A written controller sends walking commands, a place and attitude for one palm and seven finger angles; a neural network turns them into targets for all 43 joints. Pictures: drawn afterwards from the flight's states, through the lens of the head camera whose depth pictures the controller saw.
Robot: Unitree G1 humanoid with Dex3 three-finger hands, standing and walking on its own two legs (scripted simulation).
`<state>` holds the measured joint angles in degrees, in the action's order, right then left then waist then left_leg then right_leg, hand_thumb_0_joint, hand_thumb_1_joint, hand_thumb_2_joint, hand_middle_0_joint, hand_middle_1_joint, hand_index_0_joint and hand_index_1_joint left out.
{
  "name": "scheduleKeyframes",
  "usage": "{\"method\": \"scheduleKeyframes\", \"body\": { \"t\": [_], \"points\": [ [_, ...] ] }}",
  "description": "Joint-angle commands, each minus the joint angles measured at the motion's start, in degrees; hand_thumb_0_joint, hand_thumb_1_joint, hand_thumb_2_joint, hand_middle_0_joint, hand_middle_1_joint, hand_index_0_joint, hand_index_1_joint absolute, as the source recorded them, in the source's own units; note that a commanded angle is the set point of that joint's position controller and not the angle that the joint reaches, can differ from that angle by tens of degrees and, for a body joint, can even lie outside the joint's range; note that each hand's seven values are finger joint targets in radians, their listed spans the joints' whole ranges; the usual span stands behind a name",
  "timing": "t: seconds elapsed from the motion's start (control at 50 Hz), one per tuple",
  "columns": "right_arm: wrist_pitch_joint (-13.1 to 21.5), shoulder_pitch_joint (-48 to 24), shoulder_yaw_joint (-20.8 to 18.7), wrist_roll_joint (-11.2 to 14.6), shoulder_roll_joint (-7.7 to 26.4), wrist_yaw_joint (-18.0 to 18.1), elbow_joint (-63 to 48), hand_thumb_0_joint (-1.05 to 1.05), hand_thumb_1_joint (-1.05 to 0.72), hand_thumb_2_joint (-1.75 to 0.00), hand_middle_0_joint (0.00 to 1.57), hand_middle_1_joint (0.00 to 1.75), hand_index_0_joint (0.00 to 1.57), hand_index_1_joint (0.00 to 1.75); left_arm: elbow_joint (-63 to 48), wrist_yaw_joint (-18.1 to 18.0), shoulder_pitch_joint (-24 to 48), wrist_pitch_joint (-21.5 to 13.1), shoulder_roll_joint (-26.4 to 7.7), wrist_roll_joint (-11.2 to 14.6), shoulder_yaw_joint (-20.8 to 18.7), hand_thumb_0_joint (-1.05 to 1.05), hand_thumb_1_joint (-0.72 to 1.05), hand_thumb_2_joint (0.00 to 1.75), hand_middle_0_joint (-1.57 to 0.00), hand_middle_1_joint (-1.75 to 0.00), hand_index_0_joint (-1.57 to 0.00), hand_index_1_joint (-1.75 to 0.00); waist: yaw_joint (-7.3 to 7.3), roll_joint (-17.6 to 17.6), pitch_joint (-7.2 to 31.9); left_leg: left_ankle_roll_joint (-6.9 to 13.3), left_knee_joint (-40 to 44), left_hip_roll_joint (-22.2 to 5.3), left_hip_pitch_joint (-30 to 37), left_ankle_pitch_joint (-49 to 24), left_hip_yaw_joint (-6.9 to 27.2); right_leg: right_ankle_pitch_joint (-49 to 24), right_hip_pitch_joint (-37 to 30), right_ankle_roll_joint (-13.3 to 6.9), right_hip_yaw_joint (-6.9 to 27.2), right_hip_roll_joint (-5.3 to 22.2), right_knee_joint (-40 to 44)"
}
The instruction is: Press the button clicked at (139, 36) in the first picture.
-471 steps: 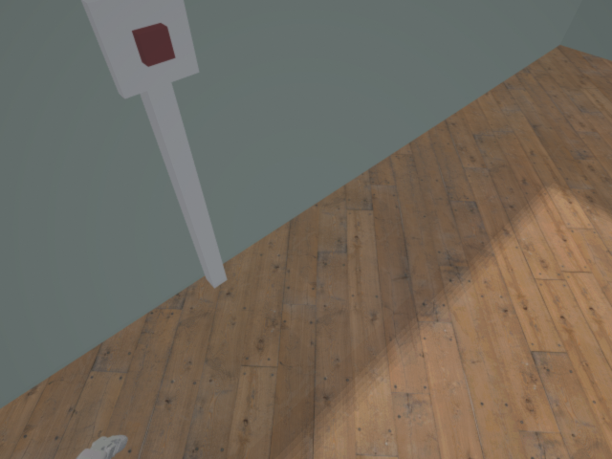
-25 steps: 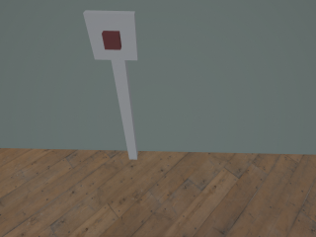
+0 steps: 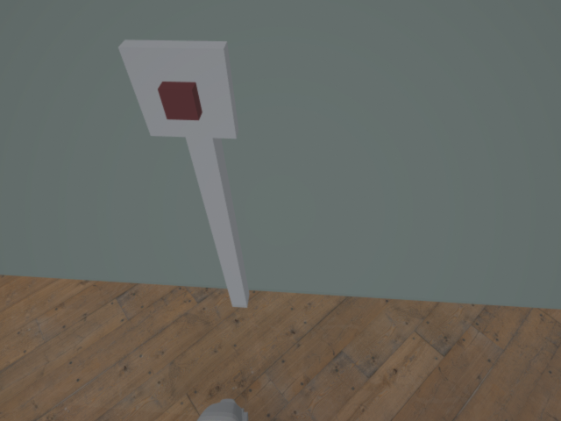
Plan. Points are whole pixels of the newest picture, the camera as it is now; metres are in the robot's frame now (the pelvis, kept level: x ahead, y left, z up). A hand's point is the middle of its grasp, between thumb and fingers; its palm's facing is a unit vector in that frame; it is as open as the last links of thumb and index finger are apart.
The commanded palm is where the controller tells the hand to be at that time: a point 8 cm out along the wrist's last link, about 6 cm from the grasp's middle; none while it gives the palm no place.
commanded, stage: come to a stop and stand still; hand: left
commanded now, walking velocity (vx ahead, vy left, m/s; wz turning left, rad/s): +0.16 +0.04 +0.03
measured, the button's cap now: (181, 100) +0.60 +0.23 +0.15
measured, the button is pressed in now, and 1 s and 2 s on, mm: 0 0 0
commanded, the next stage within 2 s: look again from close up in 1.68 s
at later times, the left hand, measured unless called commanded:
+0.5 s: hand out of the picture +0.12 +0.24 -0.18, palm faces +0.04 -0.97 -0.24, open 7.4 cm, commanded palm none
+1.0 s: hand out of the picture +0.04 +0.18 -0.16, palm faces +0.06 -0.96 -0.28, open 7.3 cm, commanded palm none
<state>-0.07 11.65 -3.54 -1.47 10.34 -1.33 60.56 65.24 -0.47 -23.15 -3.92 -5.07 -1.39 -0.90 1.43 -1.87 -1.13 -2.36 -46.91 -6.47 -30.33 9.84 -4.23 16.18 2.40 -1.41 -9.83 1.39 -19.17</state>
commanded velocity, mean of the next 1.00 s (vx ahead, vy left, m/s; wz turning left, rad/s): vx -0.05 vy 0.02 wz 0.00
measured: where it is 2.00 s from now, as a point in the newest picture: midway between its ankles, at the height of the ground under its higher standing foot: outside the picture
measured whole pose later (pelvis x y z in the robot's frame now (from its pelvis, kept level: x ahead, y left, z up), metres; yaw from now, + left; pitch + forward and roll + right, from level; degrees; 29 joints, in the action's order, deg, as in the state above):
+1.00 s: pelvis +0.04 +0.00 +0.00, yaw +0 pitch +1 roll +3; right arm -4.4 15.4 -4.0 -1.0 12.9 -0.3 60.7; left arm 59.8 -2.1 -16.9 0.0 -7.7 -1.9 -2.1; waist 2.0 -1.5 -2.7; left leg -3.8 -48.1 -1.0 -21.6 23.1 -1.8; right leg 15.4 12.2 1.5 -2.9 6.7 -26.5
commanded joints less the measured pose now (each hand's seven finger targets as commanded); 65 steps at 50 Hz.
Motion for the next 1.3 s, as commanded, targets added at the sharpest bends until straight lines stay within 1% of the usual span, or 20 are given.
{"method": "scheduleKeyframes", "body": {
  "t": [0.0, 0.08, 0.12, 0.14, 0.22, 0.4, 0.54, 0.58, 0.6, 0.62, 0.66, 0.68, 0.84, 0.98, 1.0, 1.06, 1.1, 1.14, 1.18, 1.28],
  "points": [
    [1.8, -4.0, 1.0, 0.4, -0.1, -0.2, -3.9, 0.00, -0.90, -0.90, 0.20, 0.30, 0.20, 0.30, -0.5, -1.2, -4.7, -0.7, -10.3, -0.1, -1.9, 0.00, 0.90, 0.90, -0.20, -0.30, -0.20, -0.30, 1.10, 9.9, -5.2, 1.1, 7.6, 1.2, 1.3, 1.6, -2.1, -30.5, 0.8, -5.2, 7.5, 15.6, 3.6],
    [2.9, 6.5, 0.4, 0.1, 2.7, 0.9, -0.7, 0.00, -0.90, -0.90, 0.20, 0.30, 0.20, 0.30, -0.3, -1.6, -3.7, 0.2, -9.5, 0.2, -1.9, 0.00, 0.90, 0.90, -0.20, -0.30, -0.20, -0.30, -3.99, 5.6, 0.8, 3.2, 20.4, 4.3, 21.6, -5.7, -3.5, -35.0, 4.1, -2.1, 3.9, 11.8, -14.0],
    [3.1, 15.4, -0.4, 0.4, 10.5, 2.5, 1.7, 0.00, -0.90, -0.90, 0.20, 0.30, 0.20, 0.30, -0.9, -1.9, -8.1, 0.9, -4.4, 1.7, -0.3, 0.00, 0.90, 0.90, -0.20, -0.30, -0.20, -0.30, -4.64, -13.8, 13.1, 12.1, 19.7, -17.7, 42.1, -55.9, 17.3, 17.9, 20.3, 3.3, 2.0, 1.1, -37.2],
    [2.3, 11.8, 0.6, 1.1, 9.0, 3.2, 1.5, 0.00, -0.90, -0.90, 0.20, 0.30, 0.20, 0.30, -0.3, -2.6, -8.2, 1.7, -5.4, 1.5, -0.5, 0.00, 0.90, 0.90, -0.20, -0.30, -0.20, -0.30, -2.86, -8.6, 13.6, 14.4, 21.0, -18.9, 36.4, -61.2, 13.4, 22.5, 16.0, 2.8, 7.9, 2.9, -38.8],
    [1.3, 1.4, 1.1, 1.0, 5.8, 4.5, -0.4, 0.00, -0.90, -0.90, 0.20, 0.30, 0.20, 0.30, -0.7, -2.6, -1.9, 4.6, -5.9, 0.6, -0.8, 0.00, 0.90, 0.90, -0.20, -0.30, -0.20, -0.30, -1.57, -4.3, -2.2, 12.5, 27.1, -14.8, 18.9, -47.3, 9.4, 14.6, 16.8, 4.4, 9.4, 5.3, -36.3],
    [0.2, -3.5, -1.4, 0.3, 7.7, 4.0, -4.8, 0.00, -0.90, -0.90, 0.20, 0.30, 0.20, 0.30, -8.1, -1.0, 2.0, 8.0, -9.0, -0.2, -4.1, 0.00, 0.90, 0.90, -0.20, -0.30, -0.20, -0.30, -0.48, -6.1, 3.2, 12.0, 30.1, -13.1, 15.4, -15.7, 6.0, 5.1, 23.7, 4.7, 11.4, 2.2, -49.1],
    [-0.3, -0.6, -1.7, -0.4, 8.5, 2.4, -3.6, 0.00, -0.90, -0.90, 0.20, 0.30, 0.20, 0.30, -9.8, -0.7, 6.4, 5.9, -7.8, 0.2, -2.3, 0.00, 0.90, 0.90, -0.20, -0.30, -0.20, -0.30, -2.29, -11.4, 2.9, 10.0, 32.6, -10.1, 15.4, 9.7, 8.9, 9.9, 14.7, 3.5, 5.8, 1.9, -20.9],
    [-0.5, -0.1, -1.5, 0.1, 8.6, 2.2, -2.9, 0.00, -0.90, -0.90, 0.20, 0.30, 0.20, 0.30, -7.8, -0.8, 2.1, 4.8, -8.3, 0.2, -2.0, 0.00, 0.90, 0.90, -0.20, -0.30, -0.20, -0.30, 0.18, -6.8, 3.5, 6.9, 28.7, -6.8, 12.6, 12.9, 6.4, 1.0, 5.9, 3.2, 4.2, 1.0, -6.4],
    [-0.6, 1.3, -1.1, 0.6, 6.1, 1.9, -2.6, 0.00, -0.90, -0.90, 0.20, 0.30, 0.20, 0.30, -7.2, -1.0, 0.6, 4.0, -10.7, -0.2, -2.1, 0.00, 0.90, 0.90, -0.20, -0.30, -0.20, -0.30, 0.36, 0.1, 3.6, 3.9, 22.9, -2.9, 10.6, 13.3, 2.9, -1.4, 2.6, 2.9, 7.0, 3.6, 0.7],
    [-1.0, 2.1, -0.1, 1.4, 1.7, 1.8, -3.6, 0.00, -0.90, -0.90, 0.20, 0.30, 0.20, 0.30, -7.8, -1.4, 2.6, 3.2, -14.7, -0.6, -2.2, 0.00, 0.90, 0.90, -0.20, -0.30, -0.20, -0.30, -0.84, 12.7, 1.0, 0.6, 15.7, 1.3, 5.8, 16.1, 0.2, 5.8, 6.4, -0.8, 22.0, 14.7, 7.8],
    [-1.7, -1.5, -0.3, 0.8, 4.1, 0.9, -5.8, 0.00, -0.90, -0.90, 0.20, 0.30, 0.20, 0.30, -10.3, -1.5, 7.6, 3.8, -18.2, -0.3, -2.5, 0.00, 0.90, 0.90, -0.20, -0.30, -0.20, -0.30, -0.49, 9.8, -4.4, 0.6, 8.2, 2.2, 7.5, 16.8, 2.5, 8.8, 18.3, -5.9, 26.1, 21.7, 11.8],
    [-2.3, -2.1, -0.4, 0.4, 4.1, 1.0, -5.2, 0.00, -0.90, -0.90, 0.20, 0.30, 0.20, 0.30, -10.0, -1.7, 8.4, 3.3, -17.8, -0.1, -3.0, 0.00, 0.90, 0.90, -0.20, -0.30, -0.20, -0.30, -0.05, 15.2, -6.2, 0.5, 5.9, 2.4, 5.6, 15.4, 3.0, 4.2, 18.5, -5.4, 26.5, 19.7, 11.0],
    [-2.7, 2.6, -0.9, 0.3, 5.5, 1.1, -3.9, 0.00, -0.90, -0.90, 0.20, 0.30, 0.20, 0.30, -7.6, -2.6, 2.6, 3.0, -15.0, 0.0, -3.5, 0.00, 0.90, 0.90, -0.20, -0.30, -0.20, -0.30, 1.22, 12.3, -1.0, -1.4, -8.6, 4.4, -1.8, 10.7, 4.4, -25.1, 1.7, -5.6, 18.4, 18.2, 0.9],
    [-1.5, -0.1, 0.0, 1.3, 3.4, 1.3, -5.5, 0.00, -0.90, -0.90, 0.20, 0.30, 0.20, 0.30, -6.7, -2.4, 2.3, 3.6, -15.7, -0.9, -3.8, 0.00, 0.90, 0.90, -0.20, -0.30, -0.20, -0.30, 1.98, 16.5, 2.0, -0.8, 7.8, 5.7, 7.8, 14.4, 1.1, -30.3, 2.4, -6.1, 17.3, 16.7, -3.1],
    [0.3, -0.7, 0.9, 0.7, 4.0, 1.3, -10.1, 0.00, -0.90, -0.90, 0.20, 0.30, 0.20, 0.30, -6.8, -4.6, -0.6, 1.8, -16.1, -0.9, -2.6, 0.00, 0.90, 0.90, -0.20, -0.30, -0.20, -0.30, 0.12, 17.8, 3.8, -0.5, 6.4, 8.6, 7.1, 17.9, -0.6, -62.7, -2.3, -4.3, 21.3, 14.9, -9.0],
    [0.3, 7.9, 1.3, 1.2, 5.3, 1.1, -8.9, 0.00, -0.90, -0.90, 0.20, 0.30, 0.20, 0.30, -10.3, -3.6, 5.6, 2.4, -16.3, 0.2, -3.1, 0.00, 0.90, 0.90, -0.20, -0.30, -0.20, -0.30, -4.17, 3.0, 9.2, 2.3, 20.1, 6.2, 19.3, 2.0, 0.3, -28.0, 4.6, -1.4, 10.7, 10.5, -14.5],
    [0.7, 7.4, 0.6, 0.6, 10.7, 1.7, -9.2, 0.00, -0.90, -0.90, 0.20, 0.30, 0.20, 0.30, -10.6, -3.1, 2.9, 3.6, -11.3, 0.8, -1.5, 0.00, 0.90, 0.90, -0.20, -0.30, -0.20, -0.30, -2.13, -12.7, 7.1, 7.1, 21.4, -6.1, 24.0, -27.6, 12.8, 3.5, 14.6, 1.9, 5.9, 2.7, -19.3],
    [-0.1, 5.8, 0.7, -0.2, 10.9, 2.3, -10.2, 0.00, -0.90, -0.90, 0.20, 0.30, 0.20, 0.30, -10.8, -3.0, 2.4, 4.3, -9.0, 0.4, -0.9, 0.00, 0.90, 0.90, -0.20, -0.30, -0.20, -0.30, -1.49, -7.0, 1.2, 9.7, 21.2, -6.7, 19.8, -28.2, 9.8, 13.7, 16.9, 1.4, 6.3, 1.5, -20.8],
    [0.2, 3.0, 1.3, -0.2, 9.1, 2.5, -9.9, 0.00, -0.90, -0.90, 0.20, 0.30, 0.20, 0.30, -9.5, -2.6, 3.5, 4.8, -9.9, 0.2, -0.7, 0.00, 0.90, 0.90, -0.20, -0.30, -0.20, -0.30, -0.99, -15.3, -2.1, 9.2, 24.5, -5.0, 16.2, -25.2, 11.6, 12.6, 16.6, 1.3, 7.2, 1.1, -24.1],
    [-0.2, -1.4, 2.1, 0.6, 7.6, 2.4, -11.5, 0.00, -0.90, -0.90, 0.20, 0.30, 0.20, 0.30, -8.5, -1.6, 1.5, 3.9, -10.1, 0.1, 0.1, 0.00, 0.90, 0.90, -0.20, -0.30, -0.20, -0.30, 0.54, 1.3, -5.2, 6.4, 24.9, 0.0, 10.7, 5.2, 8.2, -1.1, 12.5, 0.2, 11.8, 2.3, -8.0]
  ]
}}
